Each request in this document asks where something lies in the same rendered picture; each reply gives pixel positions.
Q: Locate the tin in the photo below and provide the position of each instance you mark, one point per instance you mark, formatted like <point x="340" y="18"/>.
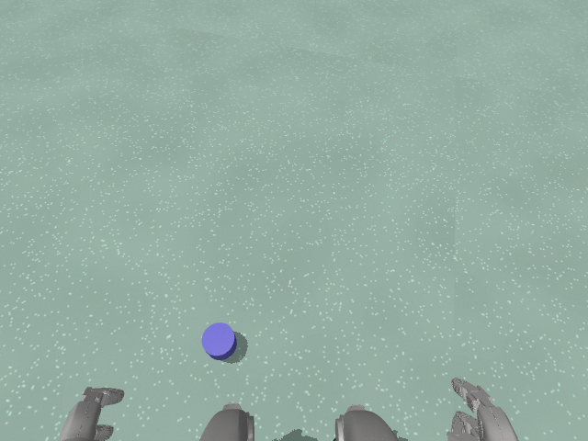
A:
<point x="219" y="341"/>

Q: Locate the right robot hand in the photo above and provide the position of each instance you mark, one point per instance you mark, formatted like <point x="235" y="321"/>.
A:
<point x="492" y="423"/>

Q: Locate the left robot hand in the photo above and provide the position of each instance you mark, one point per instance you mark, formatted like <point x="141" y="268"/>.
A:
<point x="83" y="418"/>

